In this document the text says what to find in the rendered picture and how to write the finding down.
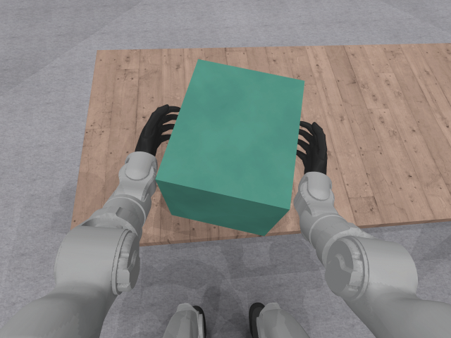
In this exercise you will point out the left robot shin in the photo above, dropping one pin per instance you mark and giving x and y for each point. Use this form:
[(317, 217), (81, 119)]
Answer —
[(185, 307)]

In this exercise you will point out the right robot upper arm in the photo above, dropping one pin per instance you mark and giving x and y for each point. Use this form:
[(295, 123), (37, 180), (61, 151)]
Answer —
[(377, 279)]

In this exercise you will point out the robot left forearm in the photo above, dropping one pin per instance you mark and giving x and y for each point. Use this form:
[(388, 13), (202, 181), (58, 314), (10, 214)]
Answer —
[(129, 205)]

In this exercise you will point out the robot right forearm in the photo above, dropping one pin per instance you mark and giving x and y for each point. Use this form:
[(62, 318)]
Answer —
[(319, 222)]

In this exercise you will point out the robot right hand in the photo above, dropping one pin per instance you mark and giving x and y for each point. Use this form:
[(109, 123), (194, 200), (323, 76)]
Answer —
[(315, 159)]

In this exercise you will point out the left robot upper arm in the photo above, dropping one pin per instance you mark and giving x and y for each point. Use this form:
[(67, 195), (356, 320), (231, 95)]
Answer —
[(95, 265)]

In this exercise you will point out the robot left hand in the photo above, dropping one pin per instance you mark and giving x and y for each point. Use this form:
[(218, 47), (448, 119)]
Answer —
[(150, 137)]

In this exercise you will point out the carton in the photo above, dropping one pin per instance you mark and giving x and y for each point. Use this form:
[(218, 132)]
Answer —
[(230, 160)]

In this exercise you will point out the right robot shin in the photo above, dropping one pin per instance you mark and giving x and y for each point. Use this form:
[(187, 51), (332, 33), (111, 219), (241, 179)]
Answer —
[(270, 306)]

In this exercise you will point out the robot shin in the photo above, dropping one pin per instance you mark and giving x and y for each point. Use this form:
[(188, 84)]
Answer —
[(270, 306), (185, 307)]

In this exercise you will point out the table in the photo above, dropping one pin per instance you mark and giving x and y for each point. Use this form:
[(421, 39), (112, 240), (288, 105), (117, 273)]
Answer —
[(385, 110)]

